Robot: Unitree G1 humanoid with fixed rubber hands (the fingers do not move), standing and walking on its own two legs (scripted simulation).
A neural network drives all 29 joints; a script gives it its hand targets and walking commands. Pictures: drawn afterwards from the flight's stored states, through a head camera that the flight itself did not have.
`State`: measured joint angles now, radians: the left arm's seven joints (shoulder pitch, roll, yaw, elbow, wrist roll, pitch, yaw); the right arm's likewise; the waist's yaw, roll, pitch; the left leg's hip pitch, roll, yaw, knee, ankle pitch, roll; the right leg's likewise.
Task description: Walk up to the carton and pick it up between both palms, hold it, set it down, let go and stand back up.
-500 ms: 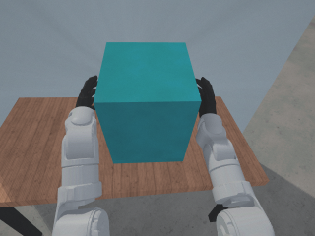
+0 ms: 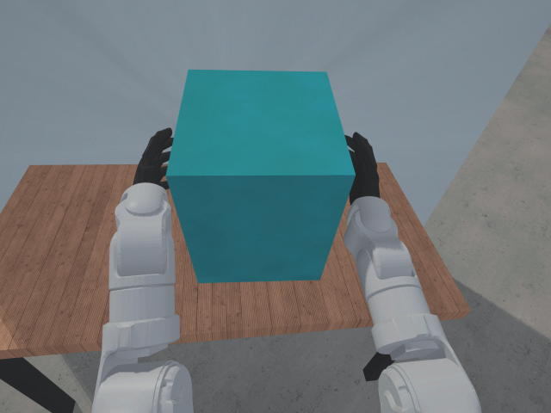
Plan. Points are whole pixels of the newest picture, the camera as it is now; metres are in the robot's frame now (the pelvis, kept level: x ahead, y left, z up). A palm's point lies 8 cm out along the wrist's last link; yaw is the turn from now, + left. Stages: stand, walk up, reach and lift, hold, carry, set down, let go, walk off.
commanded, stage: hold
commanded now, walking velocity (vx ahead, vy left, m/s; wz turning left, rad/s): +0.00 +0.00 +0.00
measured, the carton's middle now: (259, 182) +0.40 +0.00 +0.14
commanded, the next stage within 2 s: set down in 0.26 s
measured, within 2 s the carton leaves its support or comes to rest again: neither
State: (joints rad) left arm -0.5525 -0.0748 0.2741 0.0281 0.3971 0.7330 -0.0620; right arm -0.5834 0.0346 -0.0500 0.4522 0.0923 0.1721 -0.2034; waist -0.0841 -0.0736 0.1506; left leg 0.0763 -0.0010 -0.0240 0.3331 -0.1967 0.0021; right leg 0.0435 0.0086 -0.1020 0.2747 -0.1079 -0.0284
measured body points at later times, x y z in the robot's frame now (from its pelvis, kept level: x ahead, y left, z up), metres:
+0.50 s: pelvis +0.00 +0.00 +0.00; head -0.03 +0.03 +0.45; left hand +0.37 +0.15 +0.17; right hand +0.36 -0.14 +0.17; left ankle +0.01 +0.12 -0.75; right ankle +0.05 -0.10 -0.75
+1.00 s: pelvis +0.04 +0.01 +0.00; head +0.03 +0.04 +0.45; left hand +0.42 +0.15 +0.12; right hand +0.40 -0.14 +0.13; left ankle +0.01 +0.12 -0.75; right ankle +0.05 -0.10 -0.75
